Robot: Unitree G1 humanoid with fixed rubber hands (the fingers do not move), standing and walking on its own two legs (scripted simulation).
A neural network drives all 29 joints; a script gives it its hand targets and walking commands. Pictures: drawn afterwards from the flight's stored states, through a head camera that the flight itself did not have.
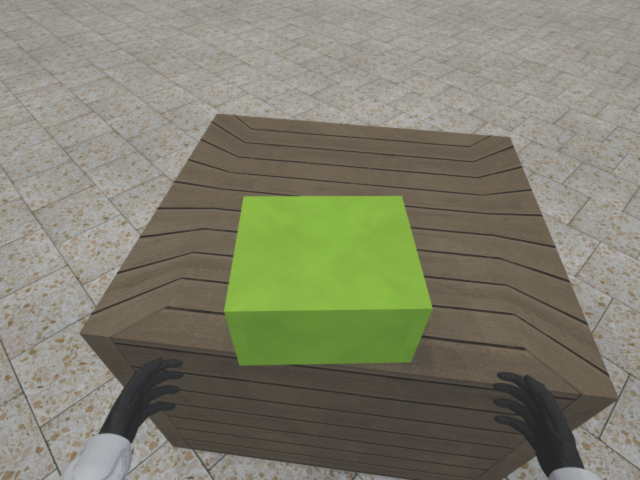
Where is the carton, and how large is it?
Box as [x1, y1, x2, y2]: [224, 196, 432, 365]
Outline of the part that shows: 243,197 224,309 239,365 404,362 411,360 432,308 401,196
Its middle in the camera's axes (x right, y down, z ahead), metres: +0.01 +0.06 +0.67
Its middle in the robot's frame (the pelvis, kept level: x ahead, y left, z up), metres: +0.45 -0.01 -0.05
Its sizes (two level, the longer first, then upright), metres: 0.287 0.244 0.160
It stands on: a pedestal, 0.64 m high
